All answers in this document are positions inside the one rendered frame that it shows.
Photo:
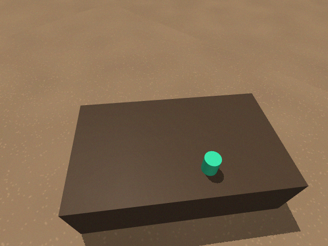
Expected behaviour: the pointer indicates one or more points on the can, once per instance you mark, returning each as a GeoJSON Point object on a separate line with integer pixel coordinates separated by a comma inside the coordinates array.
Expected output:
{"type": "Point", "coordinates": [211, 163]}

